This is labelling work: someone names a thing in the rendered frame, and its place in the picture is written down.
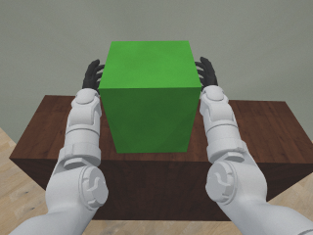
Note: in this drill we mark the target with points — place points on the robot right forearm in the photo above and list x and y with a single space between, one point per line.
221 129

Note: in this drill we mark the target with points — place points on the right robot hand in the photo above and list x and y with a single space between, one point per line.
208 73

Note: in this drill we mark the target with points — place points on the carton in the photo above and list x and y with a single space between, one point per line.
150 92

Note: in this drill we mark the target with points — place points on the robot right upper arm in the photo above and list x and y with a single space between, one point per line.
240 190

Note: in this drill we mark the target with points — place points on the robot left forearm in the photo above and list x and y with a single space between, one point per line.
82 136

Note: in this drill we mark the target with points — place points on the robot left upper arm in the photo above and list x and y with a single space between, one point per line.
72 198

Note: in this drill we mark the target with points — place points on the pedestal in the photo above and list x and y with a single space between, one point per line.
170 186

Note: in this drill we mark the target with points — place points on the left robot hand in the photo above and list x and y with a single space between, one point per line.
91 76

